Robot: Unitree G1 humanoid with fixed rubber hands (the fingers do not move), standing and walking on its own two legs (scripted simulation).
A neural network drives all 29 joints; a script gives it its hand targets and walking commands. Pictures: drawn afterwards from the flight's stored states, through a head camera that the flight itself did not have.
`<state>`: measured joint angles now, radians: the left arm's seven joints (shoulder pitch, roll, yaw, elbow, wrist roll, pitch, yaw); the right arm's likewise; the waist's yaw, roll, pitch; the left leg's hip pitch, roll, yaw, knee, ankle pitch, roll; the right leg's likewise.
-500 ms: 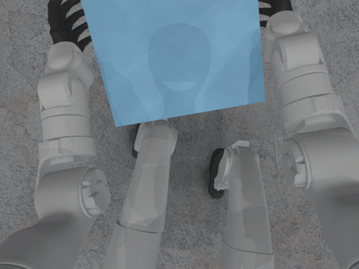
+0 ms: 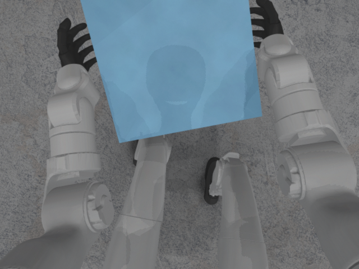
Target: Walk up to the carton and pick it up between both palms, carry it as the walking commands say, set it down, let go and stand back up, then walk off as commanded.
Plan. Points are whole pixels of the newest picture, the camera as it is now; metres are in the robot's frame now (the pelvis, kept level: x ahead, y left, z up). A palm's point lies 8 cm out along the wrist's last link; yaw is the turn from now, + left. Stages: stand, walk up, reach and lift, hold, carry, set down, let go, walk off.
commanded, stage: reach and lift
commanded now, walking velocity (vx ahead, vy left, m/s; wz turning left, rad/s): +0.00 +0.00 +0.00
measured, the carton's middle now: (177, 63) +0.47 +0.12 -0.18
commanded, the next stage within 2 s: none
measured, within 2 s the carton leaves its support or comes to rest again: neither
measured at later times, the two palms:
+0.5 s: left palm (53, 60) +0.38 +0.29 +0.00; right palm (300, 35) +0.51 -0.05 +0.00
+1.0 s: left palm out of the picture +0.37 +0.28 +0.14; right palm out of the picture +0.50 -0.08 +0.15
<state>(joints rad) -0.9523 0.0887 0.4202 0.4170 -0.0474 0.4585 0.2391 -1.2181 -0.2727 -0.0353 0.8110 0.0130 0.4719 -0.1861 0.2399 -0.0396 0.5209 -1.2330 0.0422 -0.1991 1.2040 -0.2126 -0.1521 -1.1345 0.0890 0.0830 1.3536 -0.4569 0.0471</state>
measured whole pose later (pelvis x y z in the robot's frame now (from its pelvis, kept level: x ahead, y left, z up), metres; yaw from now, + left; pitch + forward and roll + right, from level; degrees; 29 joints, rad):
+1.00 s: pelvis +0.12 +0.02 +0.14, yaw -2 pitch +9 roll +1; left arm -0.32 -0.11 0.54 0.42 0.26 0.51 -0.08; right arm -0.55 -0.03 -0.26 0.76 -0.28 0.45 0.07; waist 0.23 -0.03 -0.14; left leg -0.51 0.06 -0.03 0.44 -0.10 -0.07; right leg -0.44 0.00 0.19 0.55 -0.29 0.05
